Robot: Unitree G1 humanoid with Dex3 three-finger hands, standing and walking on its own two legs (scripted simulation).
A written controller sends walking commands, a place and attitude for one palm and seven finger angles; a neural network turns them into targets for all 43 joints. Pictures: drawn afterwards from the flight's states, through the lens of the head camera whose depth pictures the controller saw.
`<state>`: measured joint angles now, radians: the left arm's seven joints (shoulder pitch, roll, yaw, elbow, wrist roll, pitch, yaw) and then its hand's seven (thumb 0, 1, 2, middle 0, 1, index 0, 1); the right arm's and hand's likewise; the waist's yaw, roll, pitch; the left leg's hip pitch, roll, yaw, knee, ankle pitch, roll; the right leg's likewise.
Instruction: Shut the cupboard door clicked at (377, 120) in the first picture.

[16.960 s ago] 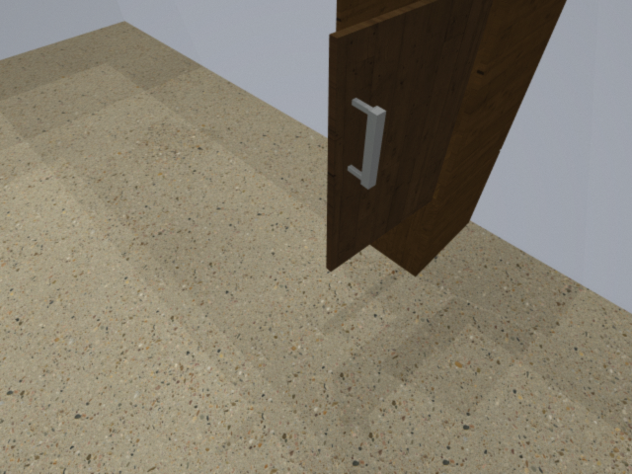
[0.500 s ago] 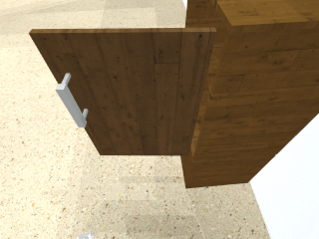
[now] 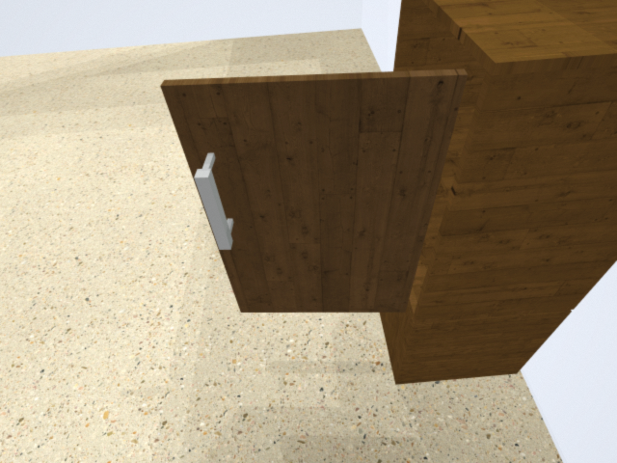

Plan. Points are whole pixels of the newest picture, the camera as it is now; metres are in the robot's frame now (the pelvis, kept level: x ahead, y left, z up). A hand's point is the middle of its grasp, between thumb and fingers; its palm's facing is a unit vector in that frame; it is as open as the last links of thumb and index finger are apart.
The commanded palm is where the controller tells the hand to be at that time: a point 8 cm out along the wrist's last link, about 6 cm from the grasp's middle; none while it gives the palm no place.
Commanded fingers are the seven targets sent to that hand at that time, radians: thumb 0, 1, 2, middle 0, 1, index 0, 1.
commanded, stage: come to a stop and stand still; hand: left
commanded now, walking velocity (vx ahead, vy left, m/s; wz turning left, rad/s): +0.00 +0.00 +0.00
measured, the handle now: (218, 203) +0.49 +0.19 +0.06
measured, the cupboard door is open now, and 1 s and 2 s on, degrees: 84 84 84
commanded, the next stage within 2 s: look again from close up in 0.18 s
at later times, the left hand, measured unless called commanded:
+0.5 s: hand out of the picture +0.02 +0.15 -0.16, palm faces +0.01 -0.98 -0.19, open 7.3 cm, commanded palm none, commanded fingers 0.00 0.90 0.90 -0.20 -0.30 -0.20 -0.30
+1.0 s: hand (217, 410) +0.21 +0.16 -0.07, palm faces +0.27 -0.94 -0.20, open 7.3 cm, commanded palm +0.15 +0.19 -0.06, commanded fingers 0.00 0.90 0.90 -0.31 -0.42 -0.31 -0.42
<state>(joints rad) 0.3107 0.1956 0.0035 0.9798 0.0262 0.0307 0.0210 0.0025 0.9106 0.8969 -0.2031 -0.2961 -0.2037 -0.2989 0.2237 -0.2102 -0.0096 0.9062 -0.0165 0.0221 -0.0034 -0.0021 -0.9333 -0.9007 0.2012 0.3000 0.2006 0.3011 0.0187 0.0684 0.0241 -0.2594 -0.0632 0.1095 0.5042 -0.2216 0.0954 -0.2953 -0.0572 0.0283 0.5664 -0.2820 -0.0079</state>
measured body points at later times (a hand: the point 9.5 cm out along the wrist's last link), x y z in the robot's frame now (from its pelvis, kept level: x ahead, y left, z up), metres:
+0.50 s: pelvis +0.02 -0.02 +0.01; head +0.04 -0.03 +0.46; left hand +0.02 +0.20 -0.15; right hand +0.04 -0.25 -0.16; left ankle +0.04 +0.06 -0.73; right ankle +0.05 -0.15 -0.73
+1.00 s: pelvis +0.06 -0.05 +0.00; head +0.07 -0.06 +0.45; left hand +0.19 +0.21 -0.06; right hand +0.13 -0.29 -0.14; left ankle +0.04 +0.06 -0.73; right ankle +0.05 -0.15 -0.73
